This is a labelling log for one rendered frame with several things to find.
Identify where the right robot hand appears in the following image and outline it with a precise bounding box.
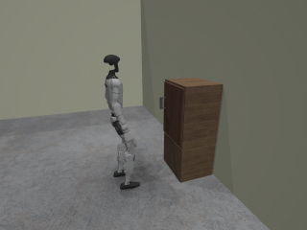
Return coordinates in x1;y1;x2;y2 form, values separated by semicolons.
124;131;137;150

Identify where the right robot thigh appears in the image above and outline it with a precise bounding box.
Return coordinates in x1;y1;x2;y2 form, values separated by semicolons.
115;122;135;160

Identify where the robot left foot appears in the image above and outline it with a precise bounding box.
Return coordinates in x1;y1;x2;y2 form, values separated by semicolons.
113;170;126;177

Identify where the robot right forearm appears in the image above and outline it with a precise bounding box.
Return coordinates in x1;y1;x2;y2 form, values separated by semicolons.
113;103;130;133

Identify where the handle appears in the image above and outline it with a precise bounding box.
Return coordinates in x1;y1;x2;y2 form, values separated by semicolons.
159;97;166;109

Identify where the cupboard door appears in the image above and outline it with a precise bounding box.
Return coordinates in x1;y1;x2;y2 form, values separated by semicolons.
163;81;185;148

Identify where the robot right upper arm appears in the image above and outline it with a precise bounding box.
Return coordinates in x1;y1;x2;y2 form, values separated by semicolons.
110;79;121;110

